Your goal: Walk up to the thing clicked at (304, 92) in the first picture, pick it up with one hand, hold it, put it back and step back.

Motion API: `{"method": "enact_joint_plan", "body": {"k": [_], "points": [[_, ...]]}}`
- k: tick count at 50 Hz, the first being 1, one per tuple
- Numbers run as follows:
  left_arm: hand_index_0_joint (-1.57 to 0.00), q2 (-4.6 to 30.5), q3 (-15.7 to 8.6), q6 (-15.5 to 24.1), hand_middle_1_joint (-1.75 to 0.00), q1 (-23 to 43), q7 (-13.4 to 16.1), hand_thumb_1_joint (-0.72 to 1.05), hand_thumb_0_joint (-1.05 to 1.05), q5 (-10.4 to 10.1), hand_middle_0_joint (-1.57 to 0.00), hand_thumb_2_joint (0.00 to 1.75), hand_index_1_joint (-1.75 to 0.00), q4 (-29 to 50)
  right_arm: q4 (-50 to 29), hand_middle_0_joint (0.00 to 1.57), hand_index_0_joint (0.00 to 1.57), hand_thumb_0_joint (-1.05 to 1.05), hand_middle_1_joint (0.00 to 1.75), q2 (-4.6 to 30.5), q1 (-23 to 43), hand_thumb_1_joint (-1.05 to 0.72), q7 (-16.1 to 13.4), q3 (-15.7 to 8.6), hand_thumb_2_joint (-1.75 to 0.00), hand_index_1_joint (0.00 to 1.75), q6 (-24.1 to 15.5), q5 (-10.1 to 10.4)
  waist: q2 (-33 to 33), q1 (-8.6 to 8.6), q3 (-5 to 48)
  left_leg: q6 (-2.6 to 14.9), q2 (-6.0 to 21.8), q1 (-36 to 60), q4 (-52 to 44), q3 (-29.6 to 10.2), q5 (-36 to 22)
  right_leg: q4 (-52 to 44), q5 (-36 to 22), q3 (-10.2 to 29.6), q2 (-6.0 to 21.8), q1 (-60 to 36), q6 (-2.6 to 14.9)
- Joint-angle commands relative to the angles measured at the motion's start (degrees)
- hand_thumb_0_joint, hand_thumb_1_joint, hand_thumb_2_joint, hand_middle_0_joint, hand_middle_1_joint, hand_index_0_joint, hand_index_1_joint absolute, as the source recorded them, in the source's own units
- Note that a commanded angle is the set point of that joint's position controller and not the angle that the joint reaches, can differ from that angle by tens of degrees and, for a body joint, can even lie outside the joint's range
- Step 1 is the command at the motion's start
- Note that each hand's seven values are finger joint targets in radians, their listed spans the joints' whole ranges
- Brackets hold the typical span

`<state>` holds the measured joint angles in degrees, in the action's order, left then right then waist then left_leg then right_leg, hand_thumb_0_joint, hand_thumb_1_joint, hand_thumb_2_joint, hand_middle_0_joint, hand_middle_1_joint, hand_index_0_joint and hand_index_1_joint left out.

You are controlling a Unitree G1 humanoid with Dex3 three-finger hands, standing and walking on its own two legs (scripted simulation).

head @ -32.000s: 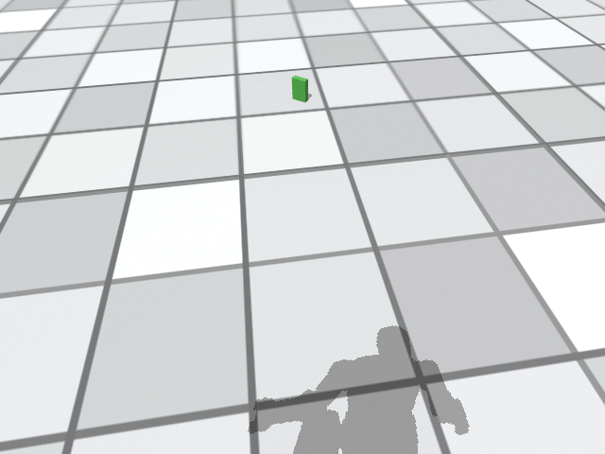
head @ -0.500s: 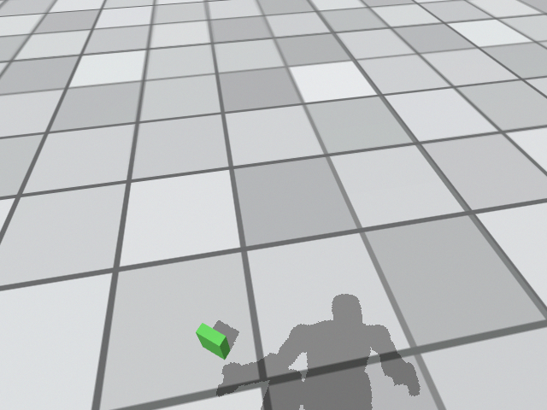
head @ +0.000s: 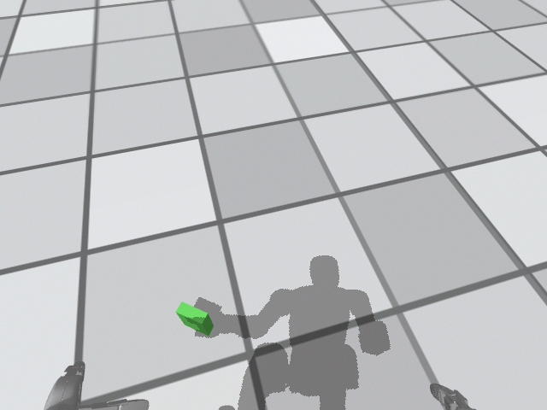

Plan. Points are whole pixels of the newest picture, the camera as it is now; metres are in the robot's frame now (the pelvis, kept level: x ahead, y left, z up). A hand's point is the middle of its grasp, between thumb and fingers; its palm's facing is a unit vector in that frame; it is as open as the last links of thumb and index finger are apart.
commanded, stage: go down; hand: left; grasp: from above
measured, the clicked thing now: (195, 319) +0.46 +0.27 -0.68
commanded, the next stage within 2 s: none
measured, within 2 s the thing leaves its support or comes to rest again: neither
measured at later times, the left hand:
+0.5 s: hand out of the picture +0.16 +0.29 -0.17, palm faces +0.16 -0.93 -0.33, open 17.6 cm
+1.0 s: hand out of the picture +0.14 +0.32 -0.20, palm faces +0.22 -0.93 -0.30, open 17.4 cm
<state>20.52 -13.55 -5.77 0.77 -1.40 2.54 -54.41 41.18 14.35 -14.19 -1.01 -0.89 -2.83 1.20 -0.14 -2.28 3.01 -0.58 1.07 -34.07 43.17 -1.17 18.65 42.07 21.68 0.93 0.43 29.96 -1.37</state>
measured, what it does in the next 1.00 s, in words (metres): lowers itself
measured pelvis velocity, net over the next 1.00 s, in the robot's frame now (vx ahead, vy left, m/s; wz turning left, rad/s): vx -0.03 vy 0.01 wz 0.00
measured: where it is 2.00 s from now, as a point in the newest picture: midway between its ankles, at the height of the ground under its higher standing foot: outside the picture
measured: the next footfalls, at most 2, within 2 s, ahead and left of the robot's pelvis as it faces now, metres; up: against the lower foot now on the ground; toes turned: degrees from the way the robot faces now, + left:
none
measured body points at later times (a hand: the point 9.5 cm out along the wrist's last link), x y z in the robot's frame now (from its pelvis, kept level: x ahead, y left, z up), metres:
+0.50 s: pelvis +0.01 +0.00 -0.05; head +0.09 +0.02 +0.39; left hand +0.15 +0.34 -0.14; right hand +0.18 -0.25 -0.13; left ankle +0.03 +0.12 -0.71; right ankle -0.01 -0.14 -0.71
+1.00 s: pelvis -0.03 +0.01 -0.11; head +0.08 +0.03 +0.33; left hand +0.13 +0.37 -0.18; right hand +0.15 -0.25 -0.19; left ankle +0.03 +0.12 -0.71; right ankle -0.01 -0.14 -0.71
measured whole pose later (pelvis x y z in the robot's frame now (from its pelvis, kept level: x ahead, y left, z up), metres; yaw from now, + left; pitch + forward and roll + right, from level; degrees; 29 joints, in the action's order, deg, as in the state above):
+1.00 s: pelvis -0.03 +0.01 -0.11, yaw +0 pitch +22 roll -3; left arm 23.0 -23.7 -4.3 -13.2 -9.3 -4.0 -26.4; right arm 31.3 14.2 -11.7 -3.8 -0.3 -10.5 -0.3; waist 0.2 -1.1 8.4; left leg -0.5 0.9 -69.1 77.7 -3.8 30.4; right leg 75.8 34.2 -0.9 -0.3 63.3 -1.9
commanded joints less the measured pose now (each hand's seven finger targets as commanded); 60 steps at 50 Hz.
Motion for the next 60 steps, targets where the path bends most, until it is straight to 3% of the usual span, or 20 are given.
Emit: {"method": "enact_joint_plan", "body": {"k": [1, 5, 10, 14, 20, 25, 30, 31, 32, 35, 38, 41, 43, 47, 50, 55, 56, 57, 59, 60], "points": [[-0.05, 11.7, -4.6, -0.7, -0.04, -3.5, -0.5, -0.45, 0.0, -0.5, -0.05, 0.04, -0.04, 10.7, -10.4, 0.2, 0.2, 0.0, 0.3, 9.8, 1.3, -0.79, -1.2, -3.9, -0.87, 0.3, -3.6, 0.3, -0.7, 2.15, 12.0, 0.92, -0.9, 3.2, 0.2, 1.2, -8.4, 0.0, -8.5, -2.8, -1.6, 0.9, 2.3], [-0.06, 12.7, -4.9, -0.6, -0.03, -1.8, -1.5, -0.52, 0.0, -0.8, -0.06, 0.01, -0.04, 22.0, -12.0, 0.2, 0.2, 0.0, 0.3, 9.8, 0.5, -0.8, -1.9, -4.3, -0.87, 0.3, -5.0, 0.1, -4.0, 1.0, 15.3, 0.64, 0.1, 4.0, 3.1, 0.5, -10.5, 4.2, -9.6, -2.7, -1.8, 4.6, 2.4], [-0.06, 12.8, -6.3, -3.1, 0.0, -9.2, -1.2, -0.55, 0.0, -0.9, -0.06, 0.0, -0.01, 27.2, -13.7, 0.2, 0.2, 0.0, 0.3, 9.4, 0.3, -0.82, -3.1, -3.9, -0.88, 0.3, -6.1, 0.0, -4.0, 0.89, 15.4, 0.82, 0.4, 1.4, 5.4, 0.1, -7.5, 6.2, -7.1, -2.7, -1.7, 6.8, 2.29], [-0.06, 11.9, -6.5, -5.5, 0.0, -11.5, -1.2, -0.57, 0.0, -1.4, -0.06, 0.0, 0.0, 30.6, -14.3, 0.2, 0.2, 0.0, 0.3, 9.3, 0.2, -0.83, -3.7, -3.6, -0.88, 0.3, -6.7, -0.3, -4.9, 0.48, 15.7, 0.76, 0.7, 0.6, 7.6, -0.4, -10.3, 8.3, -8.8, -3.0, -1.7, 8.2, 2.21], [-0.07, 11.6, -7.8, -7.5, 0.0, -14.0, -1.6, -0.6, 0.0, -2.1, -0.07, 0.0, 0.0, 33.0, -15.9, 0.2, 0.2, 0.0, 0.3, 8.5, 0.6, -0.84, -4.5, -3.1, -0.88, 0.3, -7.7, -0.5, -4.7, 0.13, 15.3, 1.1, 0.7, -2.9, 10.6, -0.5, -8.6, 10.3, -7.5, -3.0, -1.7, 12.0, 2.22], [-0.07, 13.2, -10.5, -6.3, 0.0, -15.5, -3.5, -0.61, 0.0, -3.3, -0.08, 0.0, 0.0, 34.8, -16.5, 0.2, 0.2, 0.0, 0.3, 8.6, 0.3, -0.85, -4.3, -3.2, -0.89, 0.3, -8.6, -0.9, -4.9, 0.74, 17.8, 1.21, 0.7, -5.0, 14.1, -0.8, -12.5, 13.8, -10.3, -3.3, -1.6, 13.6, 2.19], [-0.07, 14.0, -12.3, -3.7, 0.0, -17.5, -5.4, -0.6, 0.0, -4.0, -0.08, 0.0, 0.0, 35.1, -17.0, 0.2, 0.2, 0.0, 0.3, 8.4, 0.4, -0.86, -3.8, -3.3, -0.89, 0.3, -9.1, -1.1, -5.2, 1.38, 19.4, 1.42, 0.6, -7.8, 17.2, -0.6, -12.0, 16.8, -9.9, -3.0, -1.5, 16.6, 2.24], [-0.07, 13.5, -11.7, -3.0, 0.0, -16.6, -5.7, -0.59, 0.0, -4.1, -0.08, 0.0, 0.0, 37.0, -17.6, 0.2, 0.2, 0.0, 0.3, 8.4, 0.7, -0.88, -3.8, -3.5, -0.89, 0.3, -9.3, -1.2, -5.7, 1.44, 19.5, 1.4, 0.5, -8.4, 17.4, -0.8, -10.1, 17.1, -8.4, -3.0, -1.5, 17.6, 2.24], [-0.07, 14.1, -13.0, -2.9, 0.0, -18.6, -5.9, -0.58, 0.0, -4.4, -0.07, 0.0, 0.0, 35.1, -17.3, 0.2, 0.2, 0.0, 0.3, 8.5, 0.7, -0.88, -3.7, -3.6, -0.89, 0.3, -9.3, -1.2, -5.0, 1.71, 19.0, 1.3, 0.5, -9.2, 17.4, -0.7, -8.6, 17.4, -6.9, -3.2, -1.6, 18.0, 2.28], [-0.07, 14.1, -13.6, -1.5, 0.0, -18.4, -6.3, -0.57, 0.0, -5.0, -0.07, 0.0, 0.0, 37.4, -17.9, 0.2, 0.2, 0.0, 0.3, 8.4, 1.4, -0.88, -3.5, -3.5, -0.89, 0.3, -9.6, -1.2, -5.4, 1.58, 18.9, 1.21, 0.5, -11.8, 17.5, -0.9, -3.1, 17.9, -2.6, -3.0, -1.7, 19.7, 2.43], [-0.07, 13.5, -13.4, -0.3, 0.0, -19.6, -6.9, -0.56, 0.0, -5.7, -0.07, 0.0, 0.0, 38.4, -18.2, 0.2, 0.2, 0.0, 0.3, 8.7, 1.5, -0.89, -3.4, -3.7, -0.89, 0.3, -9.6, -1.1, -5.7, 1.39, 19.7, 1.13, 0.6, -12.6, 18.7, -1.3, -2.7, 19.8, -1.9, -3.3, -1.8, 21.7, 2.48], [-0.07, 14.6, -15.1, 0.8, 0.0, -20.2, -6.9, -0.55, 0.0, -6.3, -0.06, 0.0, 0.0, 38.4, -18.0, 0.2, 0.2, 0.0, 0.3, 8.5, 1.8, -0.9, -3.4, -3.5, -0.9, 0.3, -9.8, -1.1, -5.0, 2.08, 21.3, 1.27, 0.4, -14.3, 20.6, -1.3, -3.0, 21.3, -2.1, -3.2, -1.8, 22.4, 2.5], [-0.07, 13.7, -14.5, 1.5, 0.0, -21.2, -7.1, -0.53, 0.0, -6.5, -0.06, 0.0, 0.0, 38.4, -18.4, 0.2, 0.2, 0.0, 0.3, 8.5, 2.0, -0.91, -3.5, -3.5, -0.9, 0.3, -9.9, -1.1, -4.9, 1.88, 21.6, 1.34, 0.3, -15.0, 21.3, -1.4, -2.4, 22.1, -1.5, -3.3, -1.7, 23.7, 2.51], [-0.06, 16.0, -15.5, 4.2, 0.0, -10.6, -6.9, -0.51, 0.0, -6.7, -0.06, 0.0, 0.0, 37.0, -17.5, 0.2, 0.2, 0.0, 0.3, 9.0, 3.2, -0.91, -3.9, -3.3, -0.9, 0.3, -10.2, -1.0, -4.7, 0.25, 16.3, 1.42, 0.5, -21.1, 22.1, -2.4, 9.4, 23.7, 7.9, -2.9, -1.6, 31.1, 2.44], [-0.07, 19.7, -18.7, 8.6, 0.0, -3.7, -7.9, -0.56, 0.0, -7.8, -0.06, 0.0, 0.0, 32.0, -16.4, 0.2, 0.2, 0.0, 0.3, 9.7, 3.9, -0.92, -4.1, -3.1, -0.9, 0.3, -11.0, -1.0, -4.1, 0.28, 15.4, 1.65, 0.3, -26.9, 25.4, -2.9, 16.1, 26.9, 13.5, -2.5, -1.3, 36.5, 2.43], [-0.07, 26.7, -24.1, 17.5, -0.07, 5.3, -13.2, -0.61, 0.0, -10.5, -0.06, 0.03, -0.06, 26.0, -14.8, 0.2, 0.2, 0.0, 0.3, 11.2, 4.1, -0.88, -4.2, -2.5, -0.89, 0.3, -11.8, -1.3, -7.2, 1.7, 22.7, 1.33, 0.5, -31.2, 33.0, -2.7, 15.0, 34.3, 13.7, -1.0, -1.1, 43.2, 2.68], [-0.07, 26.3, -24.1, 18.7, -0.08, 6.1, -14.7, -0.61, 0.0, -11.0, -0.06, 0.04, -0.07, 23.7, -14.2, 0.2, 0.2, 0.0, 0.3, 12.1, 3.7, -0.88, -4.2, -2.7, -0.89, 0.3, -11.9, -1.1, -7.9, 1.6, 24.9, 1.21, 0.6, -30.7, 34.1, -3.3, 13.9, 36.3, 12.4, -1.6, -1.3, 45.4, 2.81], [-0.07, 28.6, -26.0, 20.0, -0.09, 7.4, -15.6, -0.61, 0.0, -11.2, -0.05, 0.06, -0.08, 22.6, -14.3, 0.2, 0.2, 0.0, 0.3, 12.2, 4.2, -0.87, -4.0, -2.2, -0.89, 0.3, -11.9, -1.3, -8.5, 2.6, 25.9, 1.04, 0.8, -31.0, 34.7, -3.8, 14.5, 37.9, 12.9, -1.9, -1.4, 47.1, 2.87], [-0.06, 28.0, -24.9, 21.5, -0.1, 9.3, -18.0, -0.56, 0.0, -11.5, -0.04, 0.08, -0.09, 18.2, -12.8, 0.2, 0.2, 0.0, 0.3, 13.3, 3.0, -0.87, -4.0, -2.6, -0.89, 0.3, -11.6, -1.5, -10.5, 2.42, 28.8, 0.82, 0.9, -30.5, 37.1, -4.0, 11.7, 40.6, 11.1, -2.4, -1.7, 50.4, 3.15], [-0.06, 29.0, -26.5, 22.2, -0.1, 9.9, -18.8, -0.55, 0.0, -11.8, -0.05, 0.08, -0.09, 16.0, -12.5, 0.2, 0.2, 0.0, 0.3, 14.0, 3.1, -0.87, -3.9, -2.5, -0.89, 0.3, -11.4, -1.5, -10.3, 3.31, 30.5, 0.7, 1.1, -29.7, 38.0, -4.8, 8.3, 43.0, 8.7, -3.5, -1.9, 52.1, 3.27]]}}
